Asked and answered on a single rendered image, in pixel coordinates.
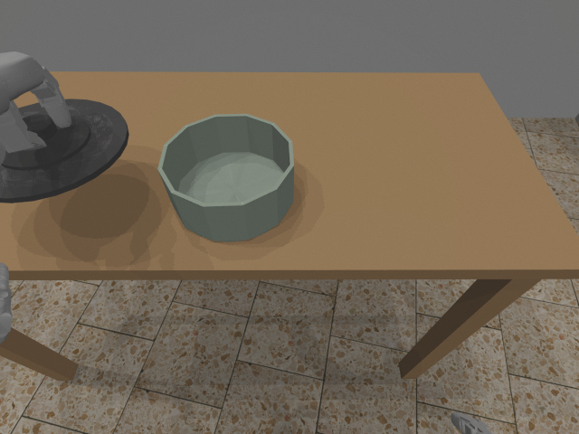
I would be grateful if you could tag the pot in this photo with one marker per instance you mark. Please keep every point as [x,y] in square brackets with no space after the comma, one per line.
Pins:
[230,177]

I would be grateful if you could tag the right robot hand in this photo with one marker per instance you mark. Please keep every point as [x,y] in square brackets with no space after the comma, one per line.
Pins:
[468,425]

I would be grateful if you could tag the left robot hand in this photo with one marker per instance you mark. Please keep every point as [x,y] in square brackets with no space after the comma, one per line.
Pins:
[20,73]

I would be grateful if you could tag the knob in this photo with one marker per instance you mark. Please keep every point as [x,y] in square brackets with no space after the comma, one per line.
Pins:
[42,125]

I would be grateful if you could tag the lid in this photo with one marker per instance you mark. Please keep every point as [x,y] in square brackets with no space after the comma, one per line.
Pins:
[75,155]

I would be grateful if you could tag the table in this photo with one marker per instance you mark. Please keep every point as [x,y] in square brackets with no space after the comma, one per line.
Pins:
[397,175]

